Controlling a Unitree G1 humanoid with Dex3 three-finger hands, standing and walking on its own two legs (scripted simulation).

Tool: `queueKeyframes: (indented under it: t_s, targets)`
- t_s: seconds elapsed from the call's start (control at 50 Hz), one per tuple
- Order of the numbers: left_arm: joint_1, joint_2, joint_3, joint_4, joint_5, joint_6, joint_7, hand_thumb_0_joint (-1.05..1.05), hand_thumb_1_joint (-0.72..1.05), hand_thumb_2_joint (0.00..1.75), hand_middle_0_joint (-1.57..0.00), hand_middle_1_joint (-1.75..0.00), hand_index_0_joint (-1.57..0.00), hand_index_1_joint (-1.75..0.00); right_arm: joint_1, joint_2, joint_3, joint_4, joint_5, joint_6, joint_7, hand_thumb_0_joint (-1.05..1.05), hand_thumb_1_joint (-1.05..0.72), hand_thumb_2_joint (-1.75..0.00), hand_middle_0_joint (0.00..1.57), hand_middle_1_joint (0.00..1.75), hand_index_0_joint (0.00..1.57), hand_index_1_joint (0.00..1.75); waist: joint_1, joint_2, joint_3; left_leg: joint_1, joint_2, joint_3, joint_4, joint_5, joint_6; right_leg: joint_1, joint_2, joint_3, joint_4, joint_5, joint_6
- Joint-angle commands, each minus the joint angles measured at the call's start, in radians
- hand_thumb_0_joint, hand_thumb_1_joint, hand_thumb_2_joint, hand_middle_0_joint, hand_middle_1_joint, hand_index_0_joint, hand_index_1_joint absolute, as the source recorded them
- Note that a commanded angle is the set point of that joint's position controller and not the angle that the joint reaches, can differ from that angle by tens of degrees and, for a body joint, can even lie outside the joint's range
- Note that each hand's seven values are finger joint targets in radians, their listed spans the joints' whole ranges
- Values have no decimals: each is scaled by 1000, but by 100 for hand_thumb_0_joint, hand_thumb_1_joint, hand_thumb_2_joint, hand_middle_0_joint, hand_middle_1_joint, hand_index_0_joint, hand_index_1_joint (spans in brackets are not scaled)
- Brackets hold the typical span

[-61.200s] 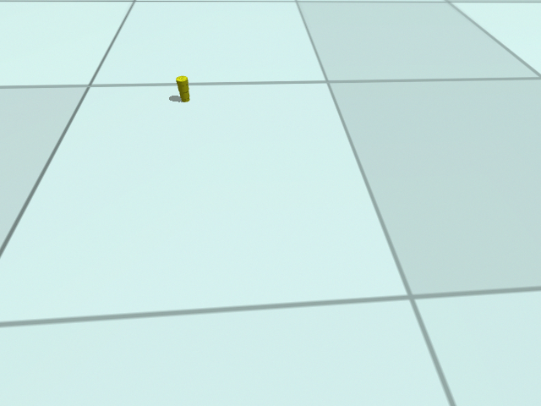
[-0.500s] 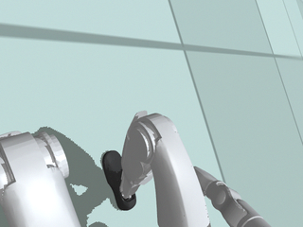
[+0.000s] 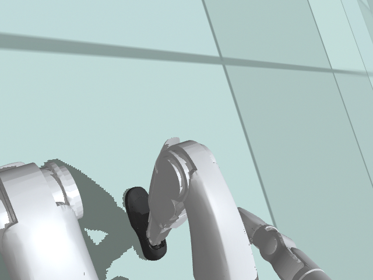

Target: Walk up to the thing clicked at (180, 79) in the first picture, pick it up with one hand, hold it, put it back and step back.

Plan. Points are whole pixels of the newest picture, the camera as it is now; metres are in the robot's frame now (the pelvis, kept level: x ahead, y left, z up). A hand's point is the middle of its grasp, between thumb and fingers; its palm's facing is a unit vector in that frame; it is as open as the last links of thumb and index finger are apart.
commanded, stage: withdraw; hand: left
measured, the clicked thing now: out of the picture +0.42 +0.37 -0.20
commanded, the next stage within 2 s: rise in 0.46 s
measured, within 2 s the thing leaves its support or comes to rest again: rests again in 0.36 s
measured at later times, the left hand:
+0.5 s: hand out of the picture +0.37 +0.44 -0.11, palm faces +0.65 -0.76 -0.02, open 16.9 cm
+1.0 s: hand out of the picture +0.24 +0.47 +0.02, palm faces +0.53 -0.68 -0.50, open 17.2 cm
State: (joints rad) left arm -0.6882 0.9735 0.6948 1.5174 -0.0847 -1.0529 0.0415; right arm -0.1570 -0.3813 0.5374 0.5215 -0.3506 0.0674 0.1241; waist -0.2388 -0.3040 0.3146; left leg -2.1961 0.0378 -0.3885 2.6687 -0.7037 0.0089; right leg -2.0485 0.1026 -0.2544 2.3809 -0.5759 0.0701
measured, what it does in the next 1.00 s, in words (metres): rises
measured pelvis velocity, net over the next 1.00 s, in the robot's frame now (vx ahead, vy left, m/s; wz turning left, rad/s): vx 0.01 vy -0.01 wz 0.17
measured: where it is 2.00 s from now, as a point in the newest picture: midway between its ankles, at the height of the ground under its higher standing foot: (105, 263)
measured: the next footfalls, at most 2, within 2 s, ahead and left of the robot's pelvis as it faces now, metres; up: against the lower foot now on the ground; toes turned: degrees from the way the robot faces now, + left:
none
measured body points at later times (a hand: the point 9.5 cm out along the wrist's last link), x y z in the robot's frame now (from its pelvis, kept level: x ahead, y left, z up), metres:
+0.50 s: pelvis +0.01 +0.00 +0.01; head +0.20 +0.20 +0.36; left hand +0.33 +0.48 -0.10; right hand +0.19 -0.24 -0.03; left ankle +0.09 +0.12 -0.25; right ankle +0.15 -0.12 -0.25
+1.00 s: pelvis +0.01 -0.01 +0.09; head +0.18 +0.10 +0.49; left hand +0.21 +0.50 +0.05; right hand +0.24 -0.22 -0.02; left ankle +0.09 +0.12 -0.25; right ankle +0.15 -0.12 -0.25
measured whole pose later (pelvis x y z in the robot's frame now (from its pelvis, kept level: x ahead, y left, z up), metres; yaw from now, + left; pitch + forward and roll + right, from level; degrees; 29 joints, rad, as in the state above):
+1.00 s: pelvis +0.01 -0.01 +0.09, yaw +10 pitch +29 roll -9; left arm -0.30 0.71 0.57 0.80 0.05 -0.26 -0.03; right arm 0.04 -0.28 0.05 0.62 0.00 0.10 0.07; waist -0.02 -0.03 -0.09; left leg -2.16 0.03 -0.12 2.29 -0.65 0.03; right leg -2.07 0.00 -0.07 2.18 -0.63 0.04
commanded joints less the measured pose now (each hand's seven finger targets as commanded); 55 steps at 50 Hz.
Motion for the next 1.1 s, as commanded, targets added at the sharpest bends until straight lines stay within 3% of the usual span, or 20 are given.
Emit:
queueKeyframes:
  t_s: [0.0, 0.14, 0.2, 0.3, 0.38, 0.48, 0.52, 0.56, 0.58, 0.62, 0.66, 0.7, 0.74, 0.78, 0.8, 0.86, 0.92, 1.02, 1.06, 1.08]
  targets:
    - [-197, 229, -8, -148, -2, -67, -2, 0, -35, 22, -39, -26, -40, -25, 12, -369, -128, -13, -7, 11, -26, 0, -89, -89, 20, 30, 20, 30, -109, 607, -506, 367, 75, 68, -377, 86, -37, 209, 18, -118, -131, 89, -68]
    - [-167, 241, 10, -149, -2, -65, -5, 0, -47, 17, -25, -18, -26, -18, 19, -372, -131, -13, -6, 13, -24, 0, -89, -89, 20, 30, 20, 30, -95, 609, -531, 374, 73, 66, -378, 93, -38, 221, 18, -121, -127, 94, -69]
    - [-157, 306, 60, -229, -11, -68, -18, 0, -49, 13, -20, -14, -22, -13, 24, -373, -138, -8, -2, 13, -29, 0, -90, -89, 20, 30, 20, 30, -58, 651, -571, 392, 71, 83, -373, 133, -40, 246, 19, -107, -121, 120, -71]
    - [-103, 346, 122, -366, -12, -23, -56, 0, -53, 9, -17, -10, -18, -9, 47, -376, -181, -7, 16, 16, -32, 0, -90, -90, 20, 30, 20, 30, -6, 743, -631, 459, 70, 95, -416, 176, -56, 215, 7, -94, -103, 130, -80]
    - [-30, 252, 102, -471, -47, 59, -130, 0, -61, 6, -16, -9, -17, -9, 79, -358, -234, -9, 51, 11, -37, 0, -91, -90, 20, 30, 20, 30, 21, 764, -693, 458, 60, 124, -441, 181, -52, 208, 2, -74, -116, 136, -87]
    - [30, 46, -4, -525, -119, 180, -217, 0, -61, 6, -14, -12, -18, -9, 145, -315, -294, 39, 119, -10, -43, 0, -90, -89, 20, 30, 20, 30, 34, 659, -664, 348, 42, 146, -461, 45, -28, 137, -5, -56, -156, 51, -90]
    - [13, 75, 13, -574, -129, 208, -230, 0, -61, 7, -15, -15, -20, -11, 145, -310, -318, 41, 142, -20, -48, 0, -89, -89, 20, 30, 20, 30, 58, 628, -668, 327, 40, 149, -469, 6, -21, 99, -12, -42, -158, 21, -92]
    - [20, 7, -18, -571, -141, 228, -244, 0, -53, 2, -6, -7, -12, -2, 148, -292, -333, 34, 159, -26, -47, 0, -85, -89, 20, 30, 20, 30, 55, 592, -664, 301, 32, 154, -471, -23, -15, 86, -14, -34, -166, 0, -94]
    - [22, 242, 35, -581, 26, 291, -197, 0, -49, 3, -7, -7, -9, -4, 175, -277, -401, 68, 204, -23, -53, 0, -93, -91, 20, 30, 20, 30, 124, 668, -768, 400, 28, 191, -527, 13, -12, 107, -26, -10, -199, 16, -99]
    - [-31, 159, 2, -656, 25, 343, -174, 0, -48, 3, -7, -7, -9, -4, 199, -252, -419, 50, 226, -15, -46, 0, -93, -91, 20, 30, 20, 30, 120, 710, -827, 426, 32, 194, -574, 4, -15, 90, -28, 5, -200, 5, -102]
    - [25, 157, 7, -698, 56, 402, -156, 0, -50, 3, -8, -8, -9, -6, 210, -245, -449, 47, 245, -14, -47, 0, -96, -92, 20, 30, 20, 30, 150, 747, -845, 496, 32, 198, -612, 39, -23, 66, -35, 14, -202, 21, -105]
    - [5, 234, 40, -751, 89, 454, -132, 0, -50, 2, -8, -8, -10, -5, 238, -238, -469, 62, 261, -7, -51, 0, -98, -93, 20, 30, 20, 30, 164, 770, -872, 513, 31, 203, -629, 61, -24, 45, -40, 28, -197, 23, -110]
    - [10, 232, 29, -789, 114, 510, -115, 0, -41, 14, -7, -8, -7, -8, 251, -220, -491, 50, 282, 2, -55, 0, -90, -90, 20, 30, 20, 30, 171, 787, -892, 534, 26, 214, -670, 40, -21, 41, -49, 48, -213, 6, -113]
    - [132, 166, 29, -728, 120, 574, -103, 0, -45, 11, -6, -7, -6, -7, 250, -196, -509, 51, 297, 7, -56, 0, -90, -90, 20, 30, 20, 30, 201, 704, -874, 499, 15, 237, -674, 47, -13, 46, -49, 63, -247, -2, -114]
    - [164, 130, 15, -716, 126, 601, -100, 0, -48, 10, -6, -6, -6, -6, 260, -192, -522, 52, 302, 10, -57, 0, -90, -90, 20, 30, 20, 30, 197, 685, -874, 495, 12, 242, -685, 50, -11, 51, -52, 66, -259, -4, -115]
    - [222, 35, -47, -785, 134, 680, -87, 0, -50, 8, -6, -6, -6, -6, 268, -167, -565, 39, 324, 14, -64, 0, -90, -90, 20, 30, 20, 30, 214, 617, -912, 504, 2, 266, -733, -2, 0, 73, -56, 94, -332, -50, -115]
    - [273, -53, -122, -884, 130, 759, -69, 0, -55, 5, -5, -5, -5, -5, 267, -157, -592, 8, 348, 10, -71, 0, -90, -90, 20, 30, 20, 30, 199, 528, -938, 520, -5, 271, -789, -49, 12, 138, -57, 112, -425, -84, -109]
    - [399, -56, -137, -1192, 113, 868, -12, 0, -54, 6, -5, -5, -5, -5, 273, -132, -615, -60, 385, 10, -101, 0, -90, -90, 20, 30, 20, 30, 243, 460, -1065, 640, -11, 278, -928, -71, 19, 337, -63, 150, -585, -111, -101]
    - [512, -96, -147, -1191, 110, 914, 9, 0, -58, 4, -5, -5, -5, -5, 280, -126, -619, -57, 394, 8, -120, 0, -90, -90, 20, 30, 20, 30, 248, 462, -1023, 691, -9, 280, -988, -75, 19, 364, -66, 162, -627, -110, -101]
    - [486, -65, -131, -1313, 104, 925, 22, 0, -56, 5, -5, -5, -5, -5, 286, -110, -617, -65, 394, 9, -129, 0, -90, -90, 20, 30, 20, 30, 262, 489, -1070, 731, -9, 297, -1000, -29, 17, 431, -68, 176, -659, -80, -104]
